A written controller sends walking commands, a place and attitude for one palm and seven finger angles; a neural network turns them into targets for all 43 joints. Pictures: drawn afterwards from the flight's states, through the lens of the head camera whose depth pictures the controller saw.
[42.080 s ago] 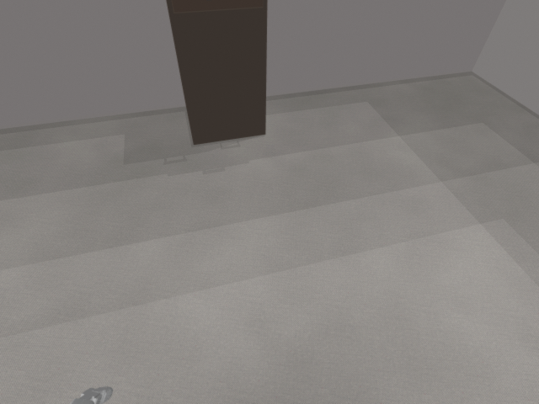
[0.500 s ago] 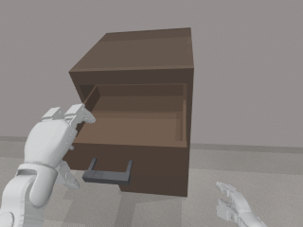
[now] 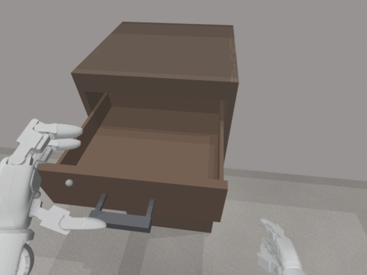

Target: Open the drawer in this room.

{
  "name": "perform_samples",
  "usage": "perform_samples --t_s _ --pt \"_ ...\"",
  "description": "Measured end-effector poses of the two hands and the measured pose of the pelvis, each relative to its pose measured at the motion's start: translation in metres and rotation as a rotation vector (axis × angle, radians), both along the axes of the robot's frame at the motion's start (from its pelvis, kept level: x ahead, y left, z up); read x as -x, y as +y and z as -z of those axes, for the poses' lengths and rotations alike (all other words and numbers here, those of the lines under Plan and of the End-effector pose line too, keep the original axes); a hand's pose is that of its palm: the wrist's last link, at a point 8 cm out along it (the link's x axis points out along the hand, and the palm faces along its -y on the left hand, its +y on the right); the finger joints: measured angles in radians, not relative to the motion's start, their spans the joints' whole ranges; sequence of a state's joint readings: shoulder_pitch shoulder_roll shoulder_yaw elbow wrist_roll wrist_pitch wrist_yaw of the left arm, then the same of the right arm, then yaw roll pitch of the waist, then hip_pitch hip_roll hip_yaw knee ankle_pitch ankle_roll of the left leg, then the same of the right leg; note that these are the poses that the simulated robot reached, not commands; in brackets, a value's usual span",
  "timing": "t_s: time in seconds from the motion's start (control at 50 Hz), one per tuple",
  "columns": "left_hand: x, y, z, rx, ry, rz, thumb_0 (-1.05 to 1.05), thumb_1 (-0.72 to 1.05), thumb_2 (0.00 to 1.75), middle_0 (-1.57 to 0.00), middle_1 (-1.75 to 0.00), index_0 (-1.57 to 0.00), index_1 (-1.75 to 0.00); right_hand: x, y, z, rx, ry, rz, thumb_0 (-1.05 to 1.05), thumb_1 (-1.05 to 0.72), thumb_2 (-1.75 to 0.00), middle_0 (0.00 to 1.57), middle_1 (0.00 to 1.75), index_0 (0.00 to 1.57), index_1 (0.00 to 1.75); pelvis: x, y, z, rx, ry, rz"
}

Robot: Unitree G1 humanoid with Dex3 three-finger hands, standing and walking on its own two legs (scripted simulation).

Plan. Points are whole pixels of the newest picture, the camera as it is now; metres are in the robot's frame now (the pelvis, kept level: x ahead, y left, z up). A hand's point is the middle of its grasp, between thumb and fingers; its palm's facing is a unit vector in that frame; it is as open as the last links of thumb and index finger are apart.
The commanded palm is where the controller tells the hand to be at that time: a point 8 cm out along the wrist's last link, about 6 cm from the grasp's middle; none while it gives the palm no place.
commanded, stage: draw the hand back to the body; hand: left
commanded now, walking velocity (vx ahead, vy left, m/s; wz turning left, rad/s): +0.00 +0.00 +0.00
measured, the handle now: (123, 211) +0.23 +0.16 +0.04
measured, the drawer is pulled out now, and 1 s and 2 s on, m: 0.29 0.29 0.29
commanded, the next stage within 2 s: step back with the hand held close in 0.80 s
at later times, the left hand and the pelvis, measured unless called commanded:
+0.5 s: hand (45, 163) +0.20 +0.24 +0.22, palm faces +0.40 -0.82 -0.41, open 9.5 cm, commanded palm +0.15 +0.29 +0.23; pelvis +0.02 +0.01 +0.00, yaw +0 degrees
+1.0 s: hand (32, 162) +0.20 +0.25 +0.24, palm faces +0.46 -0.78 -0.43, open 7.4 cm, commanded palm +0.14 +0.29 +0.23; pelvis +0.01 +0.00 +0.00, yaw +0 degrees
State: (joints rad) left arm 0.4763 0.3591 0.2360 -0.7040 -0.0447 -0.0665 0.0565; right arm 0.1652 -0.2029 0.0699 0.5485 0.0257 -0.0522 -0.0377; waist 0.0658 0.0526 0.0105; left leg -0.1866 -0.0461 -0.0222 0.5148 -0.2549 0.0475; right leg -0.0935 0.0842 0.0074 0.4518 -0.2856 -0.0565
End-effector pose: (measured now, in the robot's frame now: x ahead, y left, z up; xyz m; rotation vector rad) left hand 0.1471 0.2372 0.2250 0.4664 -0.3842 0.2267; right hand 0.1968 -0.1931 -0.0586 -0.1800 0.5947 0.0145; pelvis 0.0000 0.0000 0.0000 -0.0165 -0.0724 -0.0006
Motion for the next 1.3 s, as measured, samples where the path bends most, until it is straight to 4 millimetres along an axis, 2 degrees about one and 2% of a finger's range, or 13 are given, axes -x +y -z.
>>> perform_samples --t_s 0.12,0.3,0.58,0.74,0.94,1.04,1.1,1.18,1.24,1.3 --pt "-0.008 0.011 -0.01 0.056 -0.109 -0.019 -0.01 -0.22 0.42 -0.29 -1.03 -0.3 -1.03 0.015 -0.009 0.012 0.036 0.058 0.025 0.01 -0.91 -0.89 0.2 0.3 0.21 0.3 -0.011 0.004 -0.001 0.001 0.004 -0.004" --pt "-0.025 0.023 -0.008 -0.003 -0.039 -0.028 0.0 0.07 0.55 -0.27 -0.83 -0.27 -0.83 0.014 -0.015 0.021 0.019 0.095 0.088 0.02 -0.91 -0.89 0.2 0.3 0.21 0.3 -0.021 0.011 -0.001 -0.005 0.026 0.007" --pt "-0.014 0.047 -0.009 -0.016 -0.035 -0.142 0.0 0.56 0.76 -0.23 -0.52 -0.24 -0.52 -0.01 -0.01 0.013 0.009 0.053 0.069 0.01 -0.91 -0.89 0.2 0.3 0.21 0.3 -0.022 0.011 -0.001 -0.002 0.03 -0.006" --pt "-0.009 0.041 -0.004 0.018 -0.031 -0.138 0.01 0.79 0.86 -0.21 -0.37 -0.22 -0.37 -0.009 -0.009 0.01 0.011 0.043 0.053 0.01 -0.91 -0.89 0.2 0.3 0.21 0.3 -0.018 0.009 -0.001 -0.002 0.024 -0.01" --pt "-0.005 0.041 -0.011 -0.016 -0.05 -0.141 0.01 0.88 0.89 -0.21 -0.31 -0.22 -0.31 0.004 -0.015 0.014 0.004 0.061 0.068 0.01 -0.91 -0.89 0.2 0.3 0.21 0.3 -0.013 0.005 -0.002 0.0 0.016 -0.01" --pt "-0.009 0.048 -0.027 -0.114 -0.106 -0.144 0.01 0.89 0.9 -0.21 -0.31 -0.22 -0.31 0.017 -0.022 0.017 0.008 0.097 0.082 0.01 -0.91 -0.89 0.2 0.3 0.21 0.3 -0.007 0.005 -0.002 0.009 0.043 0.0" --pt "-0.015 0.045 -0.022 -0.123 -0.078 -0.109 0.01 0.89 0.9 -0.21 -0.31 -0.21 -0.31 0.027 -0.028 0.019 0.012 0.121 0.117 0.01 -0.91 -0.89 0.2 0.3 0.21 0.3 -0.003 0.009 -0.003 0.007 0.059 0.013" --pt "-0.02 0.04 -0.004 -0.122 0.016 -0.051 0.01 0.89 0.9 -0.2 -0.31 -0.21 -0.31 0.044 -0.037 0.02 0.025 0.148 0.178 0.01 -0.91 -0.89 0.2 0.3 0.21 0.3 0.004 0.014 -0.002 0.003 0.077 0.023" --pt "-0.016 0.039 0.003 -0.139 0.06 -0.018 0.01 0.89 0.9 -0.21 -0.31 -0.22 -0.31 0.056 -0.04 0.019 0.042 0.164 0.209 0.01 -0.91 -0.89 0.2 0.3 0.21 0.3 0.009 0.016 0.0 0.0 0.088 0.024" --pt "-0.007 0.041 0.0 -0.174 0.048 -0.002 0.01 0.89 0.9 -0.21 -0.31 -0.22 -0.31 0.067 -0.04 0.018 0.063 0.175 0.218 0.01 -0.91 -0.89 0.2 0.3 0.2 0.3 0.016 0.017 0.001 -0.001 0.095 0.021"
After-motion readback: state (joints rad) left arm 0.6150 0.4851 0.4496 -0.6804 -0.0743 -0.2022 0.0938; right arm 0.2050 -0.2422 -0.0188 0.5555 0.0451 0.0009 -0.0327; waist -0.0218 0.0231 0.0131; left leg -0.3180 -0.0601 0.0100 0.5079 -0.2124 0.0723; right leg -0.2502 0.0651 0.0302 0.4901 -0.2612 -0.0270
